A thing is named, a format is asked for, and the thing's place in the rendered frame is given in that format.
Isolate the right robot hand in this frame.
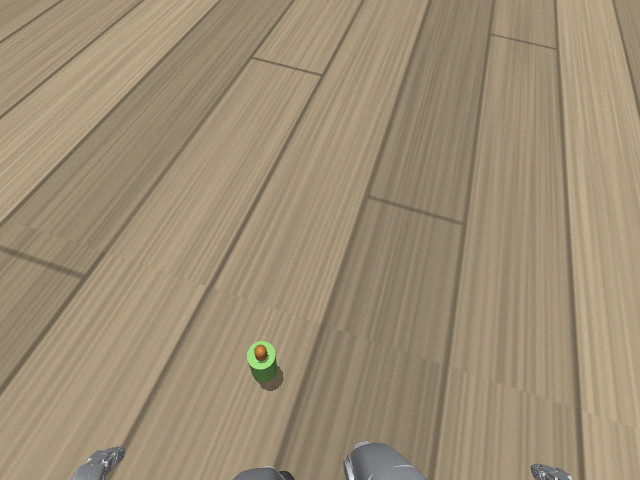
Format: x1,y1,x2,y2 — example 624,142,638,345
530,464,572,480

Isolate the left robot hand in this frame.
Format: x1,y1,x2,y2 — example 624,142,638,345
71,446,125,480

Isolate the bottle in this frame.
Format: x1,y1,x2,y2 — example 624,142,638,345
247,341,277,383

